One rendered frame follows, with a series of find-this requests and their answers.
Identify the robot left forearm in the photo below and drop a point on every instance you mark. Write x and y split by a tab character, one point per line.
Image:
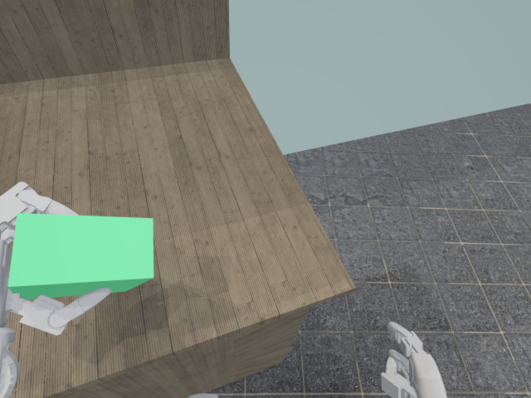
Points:
9	367

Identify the right robot hand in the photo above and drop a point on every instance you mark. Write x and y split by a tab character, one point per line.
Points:
420	377

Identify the left robot hand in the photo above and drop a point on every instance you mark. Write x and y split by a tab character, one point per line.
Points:
44	313

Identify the sponge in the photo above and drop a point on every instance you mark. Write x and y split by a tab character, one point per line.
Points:
66	255

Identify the table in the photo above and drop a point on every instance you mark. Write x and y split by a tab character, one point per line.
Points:
133	108

